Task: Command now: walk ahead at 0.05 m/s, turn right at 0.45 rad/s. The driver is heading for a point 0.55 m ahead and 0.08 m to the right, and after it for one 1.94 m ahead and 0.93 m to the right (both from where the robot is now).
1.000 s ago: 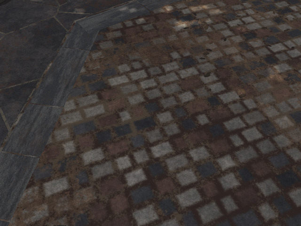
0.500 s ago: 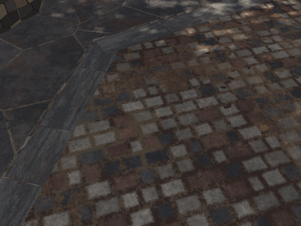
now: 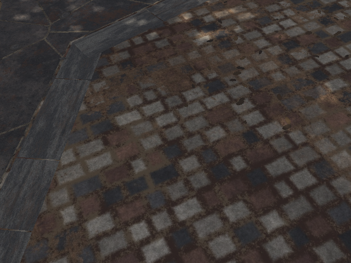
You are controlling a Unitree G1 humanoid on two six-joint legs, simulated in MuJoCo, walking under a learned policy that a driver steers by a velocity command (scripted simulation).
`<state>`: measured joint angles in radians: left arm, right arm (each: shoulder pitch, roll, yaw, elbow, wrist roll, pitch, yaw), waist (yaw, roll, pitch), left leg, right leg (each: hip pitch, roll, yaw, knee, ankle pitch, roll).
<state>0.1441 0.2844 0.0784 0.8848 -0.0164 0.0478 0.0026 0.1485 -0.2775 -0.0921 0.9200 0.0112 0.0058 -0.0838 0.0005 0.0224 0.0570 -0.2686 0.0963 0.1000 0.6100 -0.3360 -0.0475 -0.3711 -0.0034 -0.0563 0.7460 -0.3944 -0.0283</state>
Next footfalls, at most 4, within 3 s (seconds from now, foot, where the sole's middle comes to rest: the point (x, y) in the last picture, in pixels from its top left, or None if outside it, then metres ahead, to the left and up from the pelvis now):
0.60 left None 0.35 0.07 -0.76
1.08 right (253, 224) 0.60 -0.24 -0.76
1.60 left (206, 152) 0.95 -0.08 -0.76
2.18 right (268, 118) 1.14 -0.39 -0.76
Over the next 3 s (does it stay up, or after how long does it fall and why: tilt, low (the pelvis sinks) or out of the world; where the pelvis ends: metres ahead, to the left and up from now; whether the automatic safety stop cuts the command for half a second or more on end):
stays up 1.44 -0.48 0.02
